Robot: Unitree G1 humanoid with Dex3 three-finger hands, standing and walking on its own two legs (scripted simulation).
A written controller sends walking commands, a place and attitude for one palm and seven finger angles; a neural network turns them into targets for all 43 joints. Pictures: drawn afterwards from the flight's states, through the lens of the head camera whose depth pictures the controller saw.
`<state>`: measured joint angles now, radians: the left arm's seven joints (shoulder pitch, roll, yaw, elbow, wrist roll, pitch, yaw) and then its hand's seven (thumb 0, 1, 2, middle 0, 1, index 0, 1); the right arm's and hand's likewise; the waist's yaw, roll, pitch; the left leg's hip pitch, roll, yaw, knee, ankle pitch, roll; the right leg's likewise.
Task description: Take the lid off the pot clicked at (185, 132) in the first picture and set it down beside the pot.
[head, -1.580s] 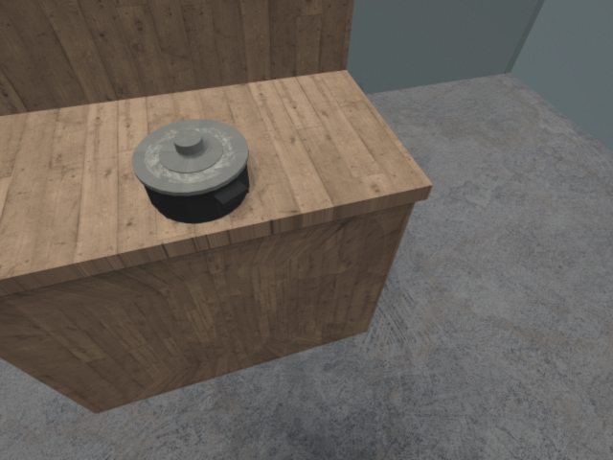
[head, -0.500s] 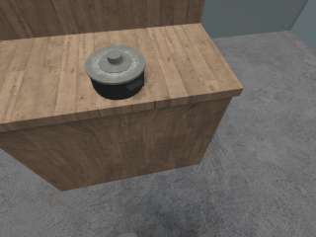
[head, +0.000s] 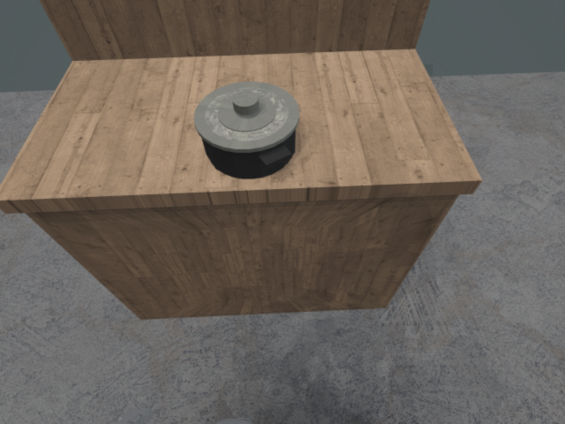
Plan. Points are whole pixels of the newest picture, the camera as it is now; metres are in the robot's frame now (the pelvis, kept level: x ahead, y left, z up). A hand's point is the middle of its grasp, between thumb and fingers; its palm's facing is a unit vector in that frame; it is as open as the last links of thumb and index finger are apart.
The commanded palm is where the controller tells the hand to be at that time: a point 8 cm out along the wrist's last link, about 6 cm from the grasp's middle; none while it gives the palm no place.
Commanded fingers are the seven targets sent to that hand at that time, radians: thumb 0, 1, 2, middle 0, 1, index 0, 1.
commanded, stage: take the last steps up to it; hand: left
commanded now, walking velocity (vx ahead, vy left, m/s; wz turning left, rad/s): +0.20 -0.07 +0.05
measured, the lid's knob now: (245, 102) +0.61 +0.09 +0.09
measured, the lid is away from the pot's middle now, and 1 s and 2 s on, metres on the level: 0.00 0.00 0.00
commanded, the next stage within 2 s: come to a stop and stand still in 0.18 s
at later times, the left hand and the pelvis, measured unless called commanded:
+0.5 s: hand out of the picture +0.10 +0.18 -0.17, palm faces +0.09 -0.98 -0.18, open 7.4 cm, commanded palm none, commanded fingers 0.00 0.90 0.90 -0.20 -0.30 -0.20 -0.30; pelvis +0.11 +0.00 +0.01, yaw +2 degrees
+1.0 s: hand (156, 405) +0.16 +0.23 -0.18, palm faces +0.08 -0.96 -0.27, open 7.4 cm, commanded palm none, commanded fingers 0.00 0.90 0.90 -0.20 -0.30 -0.20 -0.30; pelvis +0.11 +0.02 -0.01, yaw +2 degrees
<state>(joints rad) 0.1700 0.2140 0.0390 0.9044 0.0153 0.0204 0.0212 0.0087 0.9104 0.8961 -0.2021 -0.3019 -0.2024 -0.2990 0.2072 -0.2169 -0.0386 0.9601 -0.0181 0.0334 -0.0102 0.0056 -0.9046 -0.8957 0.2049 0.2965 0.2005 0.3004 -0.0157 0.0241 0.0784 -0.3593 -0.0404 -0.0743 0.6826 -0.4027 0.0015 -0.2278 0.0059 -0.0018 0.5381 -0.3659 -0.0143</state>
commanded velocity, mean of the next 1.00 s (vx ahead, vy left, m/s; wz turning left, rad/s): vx -0.04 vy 0.01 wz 0.01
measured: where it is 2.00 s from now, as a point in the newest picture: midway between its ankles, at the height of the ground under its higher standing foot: outside the picture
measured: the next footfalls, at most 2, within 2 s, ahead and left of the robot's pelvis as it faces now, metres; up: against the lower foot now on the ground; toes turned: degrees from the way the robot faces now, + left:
left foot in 0.28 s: +0.13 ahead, +0.12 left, +0.00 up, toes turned +5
right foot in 0.60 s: +0.18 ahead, -0.14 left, +0.00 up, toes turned +5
